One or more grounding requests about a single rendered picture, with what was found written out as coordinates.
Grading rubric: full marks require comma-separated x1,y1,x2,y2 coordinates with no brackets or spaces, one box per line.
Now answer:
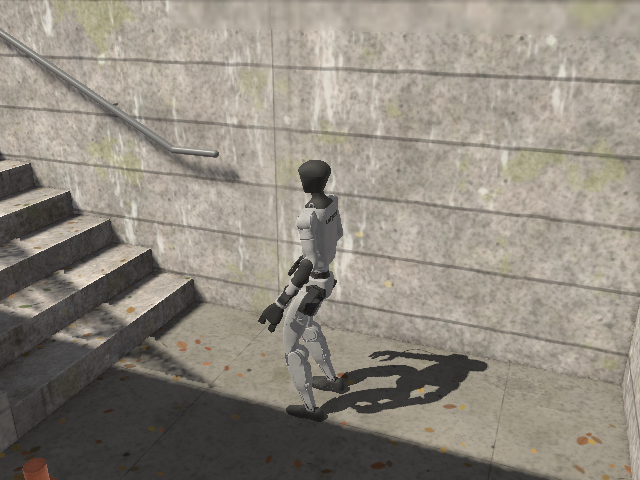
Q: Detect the stairs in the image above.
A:
0,159,195,439

